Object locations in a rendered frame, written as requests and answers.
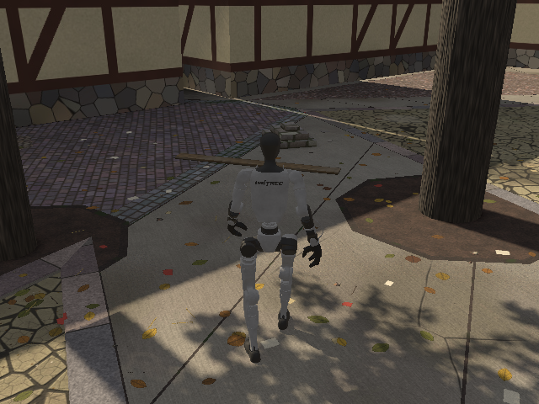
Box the left robot hand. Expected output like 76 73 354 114
227 221 248 237

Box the right robot hand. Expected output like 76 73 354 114
302 244 322 268

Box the robot right forearm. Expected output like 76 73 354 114
301 205 319 247

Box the humanoid robot head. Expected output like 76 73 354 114
255 132 284 173

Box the robot left forearm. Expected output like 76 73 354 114
227 201 239 226

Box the robot left thigh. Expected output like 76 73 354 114
240 236 259 306

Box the right robot upper arm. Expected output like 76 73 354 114
287 169 309 218

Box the left robot upper arm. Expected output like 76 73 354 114
230 168 253 213

